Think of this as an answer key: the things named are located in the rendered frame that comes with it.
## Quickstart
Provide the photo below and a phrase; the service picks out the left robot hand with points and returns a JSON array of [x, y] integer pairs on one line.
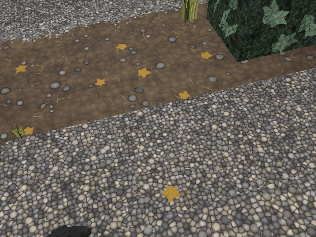
[[71, 231]]

